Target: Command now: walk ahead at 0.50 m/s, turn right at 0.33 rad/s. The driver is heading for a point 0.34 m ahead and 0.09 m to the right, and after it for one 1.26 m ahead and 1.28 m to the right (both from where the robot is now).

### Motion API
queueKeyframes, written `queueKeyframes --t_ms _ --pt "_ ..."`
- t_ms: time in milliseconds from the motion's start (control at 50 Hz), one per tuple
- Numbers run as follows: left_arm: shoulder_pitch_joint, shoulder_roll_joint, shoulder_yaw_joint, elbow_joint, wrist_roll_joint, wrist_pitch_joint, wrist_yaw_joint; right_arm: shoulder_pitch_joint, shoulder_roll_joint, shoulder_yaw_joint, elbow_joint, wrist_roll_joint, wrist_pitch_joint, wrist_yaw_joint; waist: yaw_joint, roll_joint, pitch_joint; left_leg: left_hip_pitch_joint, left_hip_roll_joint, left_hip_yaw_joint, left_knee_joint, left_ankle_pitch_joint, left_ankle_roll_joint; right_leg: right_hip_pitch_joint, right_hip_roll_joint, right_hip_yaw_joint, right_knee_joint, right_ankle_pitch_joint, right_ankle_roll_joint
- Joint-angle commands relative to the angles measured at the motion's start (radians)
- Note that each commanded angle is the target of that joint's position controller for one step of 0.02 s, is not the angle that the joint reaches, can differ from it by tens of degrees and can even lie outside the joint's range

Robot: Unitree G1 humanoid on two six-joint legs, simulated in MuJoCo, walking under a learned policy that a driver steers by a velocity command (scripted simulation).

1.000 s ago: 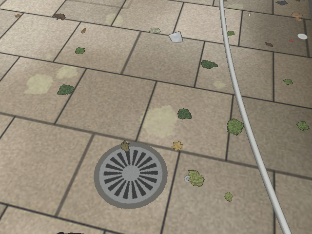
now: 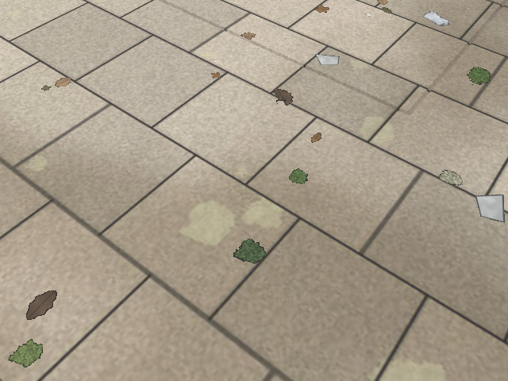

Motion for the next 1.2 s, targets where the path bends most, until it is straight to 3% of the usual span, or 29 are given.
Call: queueKeyframes --t_ms 20,80,120,140,160,180,200,220,260,300,380,480,560,620,660,680,700,720,740,760,780,820,840,940,1080,1140,1160,1180,1200 --pt "-0.158 0.034 -0.005 -0.105 0.006 -0.019 -0.008 0.050 -0.109 -0.015 -0.012 -0.001 -0.013 -0.017 -0.035 0.089 0.083 -0.014 0.300 -0.018 -0.027 0.600 0.016 -0.014 0.022 -0.072 -0.114 0.031 -0.021" --pt "-0.141 0.041 -0.004 -0.115 0.005 -0.021 -0.009 0.054 -0.140 -0.015 0.008 -0.007 -0.008 -0.032 -0.009 0.116 0.048 0.067 0.322 0.030 0.101 0.965 -0.006 0.085 0.086 -0.143 -0.188 -0.078 -0.071" --pt "-0.021 0.069 0.008 -0.086 0.008 -0.021 -0.001 0.033 -0.174 -0.021 0.010 -0.012 0.003 -0.043 0.050 0.155 -0.027 0.095 0.337 0.053 0.300 1.226 -0.016 0.212 0.148 -0.173 -0.193 -0.189 -0.120" --pt "0.092 0.097 0.022 -0.055 0.011 -0.026 0.004 0.019 -0.189 -0.025 0.004 -0.016 0.011 -0.043 0.099 0.157 -0.087 0.059 0.342 0.059 0.468 1.205 -0.013 0.338 0.169 -0.157 -0.227 -0.217 -0.149" --pt "0.242 0.135 0.042 -0.014 0.023 -0.033 0.012 -0.018 -0.199 -0.026 -0.015 -0.009 0.013 -0.040 0.183 0.121 -0.159 -0.084 0.321 0.077 0.712 1.005 -0.019 0.561 0.142 -0.082 -0.314 -0.191 -0.196" --pt "0.324 0.248 0.077 -0.007 0.031 -0.029 0.029 -0.014 -0.137 -0.011 -0.067 0.008 0.002 -0.029 0.189 -0.051 -0.253 -0.383 0.204 0.104 1.099 0.424 -0.056 0.822 -0.118 0.265 -0.327 -0.111 -0.303" --pt "0.251 0.289 0.086 -0.025 0.002 -0.023 0.027 0.001 -0.117 -0.013 -0.112 0.016 -0.005 -0.017 0.110 -0.165 -0.321 -0.699 0.005 -0.058 1.366 -0.302 -0.086 0.976 -0.305 0.731 -0.425 0.233 -0.454" --pt "0.205 0.258 0.085 -0.025 -0.030 -0.021 0.028 -0.062 -0.131 -0.010 -0.116 -0.001 -0.008 -0.015 0.109 0.010 -0.234 -0.756 0.104 -0.184 1.351 -0.202 -0.078 0.889 -0.271 0.555 -0.420 0.345 -0.423" --pt "0.106 0.152 0.056 -0.039 -0.026 -0.019 0.034 -0.079 -0.127 -0.009 -0.124 0.006 -0.011 -0.016 0.038 0.103 -0.050 -0.707 0.166 -0.160 1.194 -0.122 -0.096 0.629 -0.184 0.341 -0.463 0.491 -0.325" --pt "0.064 0.124 0.042 -0.048 -0.031 -0.023 0.037 -0.060 -0.118 -0.008 -0.129 -0.022 0.030 -0.014 -0.006 0.074 -0.028 -0.614 0.180 -0.151 1.075 -0.109 -0.128 0.494 -0.101 0.230 -0.493 0.538 -0.272" --pt "0.096 0.185 0.056 -0.049 -0.020 -0.030 0.036 -0.074 -0.097 -0.003 -0.159 -0.018 0.068 -0.013 -0.012 0.020 -0.084 -0.603 0.158 -0.114 0.919 -0.036 -0.167 0.477 -0.035 0.173 -0.463 0.701 -0.237" --pt "0.150 0.187 0.058 -0.058 -0.021 0.001 0.049 -0.208 -0.116 -0.002 -0.215 -0.008 0.080 -0.018 0.050 -0.032 -0.107 -0.654 0.152 -0.128 0.764 0.071 -0.171 0.554 -0.015 0.227 -0.414 0.606 -0.166" --pt "0.171 0.198 0.065 -0.072 -0.008 0.022 0.058 -0.276 -0.136 0.001 -0.244 0.001 0.078 -0.024 0.080 -0.040 -0.082 -0.679 0.131 -0.157 0.673 0.022 -0.156 0.625 -0.048 0.326 -0.367 0.558 -0.178" --pt "0.144 0.210 0.071 -0.092 -0.001 0.032 0.060 -0.260 -0.155 0.001 -0.250 0.009 0.067 -0.031 0.070 -0.051 -0.065 -0.612 0.105 -0.181 0.561 -0.044 -0.129 0.635 -0.056 0.404 -0.312 0.541 -0.172" --pt "0.079 0.216 0.073 -0.113 -0.007 0.034 0.058 -0.189 -0.165 -0.001 -0.238 0.011 0.057 -0.037 0.020 -0.064 -0.058 -0.460 0.085 -0.183 0.386 -0.012 -0.106 0.580 -0.017 0.440 -0.271 0.432 -0.127" --pt "0.030 0.210 0.070 -0.130 -0.022 0.030 0.058 -0.124 -0.173 -0.004 -0.225 0.000 0.046 -0.043 -0.027 -0.045 -0.067 -0.310 0.107 -0.199 0.235 0.125 -0.089 0.506 0.031 0.429 -0.204 0.357 -0.082" --pt "0.064 0.148 0.052 -0.156 -0.037 0.023 0.056 -0.070 -0.250 -0.020 -0.228 -0.013 0.039 -0.057 -0.017 0.125 -0.154 -0.127 0.334 -0.378 0.196 0.362 -0.031 0.415 0.106 0.319 -0.001 0.077 -0.025" --pt "0.186 0.120 0.051 -0.156 -0.035 0.033 0.063 -0.120 -0.308 -0.028 -0.251 0.004 0.060 -0.052 0.053 0.327 -0.191 -0.050 0.560 -0.656 0.190 0.748 0.127 0.225 0.305 0.128 0.175 -0.694 0.005" --pt "0.217 0.190 0.063 -0.121 0.010 0.047 0.068 -0.083 -0.254 -0.024 -0.242 0.018 0.075 -0.046 0.050 0.225 -0.196 -0.088 0.577 -0.653 0.218 0.781 0.187 0.206 0.219 0.096 0.354 -0.709 0.016" --pt "0.172 0.202 0.069 -0.109 0.013 0.055 0.061 -0.114 -0.187 -0.006 -0.253 0.016 0.081 -0.046 0.049 0.142 -0.138 -0.146 0.513 -0.533 0.220 0.705 0.168 0.196 0.189 0.100 0.408 -0.624 0.024" --pt "0.139 0.193 0.070 -0.110 0.006 0.065 0.051 -0.172 -0.157 0.003 -0.266 0.010 0.088 -0.046 0.059 0.113 -0.088 -0.205 0.438 -0.412 0.192 0.578 0.126 0.198 0.161 0.093 0.410 -0.550 0.041" --pt "0.117 0.180 0.065 -0.121 -0.007 0.081 0.028 -0.218 -0.167 0.000 -0.277 -0.006 0.091 -0.051 0.060 0.205 -0.063 -0.244 0.348 -0.278 0.168 0.503 0.085 0.199 0.148 0.064 0.415 -0.462 0.073" --pt "0.114 0.176 0.062 -0.124 -0.014 0.084 0.021 -0.209 -0.172 -0.003 -0.275 -0.010 0.090 -0.048 0.056 0.209 -0.070 -0.245 0.335 -0.241 0.169 0.516 0.085 0.205 0.152 0.053 0.411 -0.440 0.082" --pt "0.039 0.152 0.048 -0.161 -0.010 0.095 0.008 -0.150 -0.190 -0.019 -0.257 -0.010 0.086 -0.041 0.021 0.197 -0.079 -0.197 0.384 -0.203 0.147 0.374 0.116 0.182 0.116 0.026 0.276 -0.422 0.086" --pt "-0.018 0.132 0.027 -0.207 -0.018 0.089 -0.009 -0.155 -0.234 -0.044 -0.248 -0.018 0.098 -0.015 0.004 0.229 -0.080 -0.268 0.415 -0.124 0.183 0.251 0.090 0.366 0.084 -0.063 -0.042 -0.445 0.036" --pt "0.049 0.128 0.027 -0.192 -0.013 0.069 -0.001 -0.158 -0.242 -0.052 -0.238 -0.002 0.109 -0.010 0.050 0.170 -0.089 -0.339 0.401 -0.056 0.319 0.218 0.005 0.529 0.106 -0.073 -0.320 -0.291 -0.006" --pt "0.067 0.173 0.037 -0.187 -0.001 0.057 0.012 -0.113 -0.214 -0.050 -0.228 -0.004 0.114 -0.005 0.052 0.019 -0.065 -0.433 0.346 0.012 0.470 0.072 -0.070 0.582 0.030 0.093 -0.483 -0.263 -0.029" --pt "0.050 0.311 0.063 -0.225 -0.001 0.050 0.022 -0.093 -0.115 -0.025 -0.281 -0.012 0.125 0.000 0.015 -0.272 -0.046 -0.697 0.181 0.082 0.719 -0.374 -0.161 0.636 -0.281 0.536 -0.554 -0.090 -0.127" --pt "0.127 0.349 0.086 -0.208 0.003 0.051 0.025 -0.219 -0.170 -0.032 -0.310 -0.013 0.143 -0.022 0.109 -0.172 -0.016 -0.692 0.134 -0.085 0.853 -0.389 -0.155 0.497 -0.316 0.531 -0.528 0.092 -0.245"
Keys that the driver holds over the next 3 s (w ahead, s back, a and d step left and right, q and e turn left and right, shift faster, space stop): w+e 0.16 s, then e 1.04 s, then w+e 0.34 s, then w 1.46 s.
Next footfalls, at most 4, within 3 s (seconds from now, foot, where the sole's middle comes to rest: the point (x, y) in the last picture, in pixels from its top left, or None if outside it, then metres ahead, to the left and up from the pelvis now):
0.16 right None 0.25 -0.09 -0.78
0.70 left None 0.44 0.03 -0.78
1.16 right None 0.26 -0.12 -0.78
1.66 left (294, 371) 0.51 -0.11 -0.78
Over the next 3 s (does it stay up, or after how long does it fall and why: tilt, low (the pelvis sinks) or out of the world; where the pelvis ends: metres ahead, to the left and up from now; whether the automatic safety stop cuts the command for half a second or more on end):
stays up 0.74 -0.69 0.01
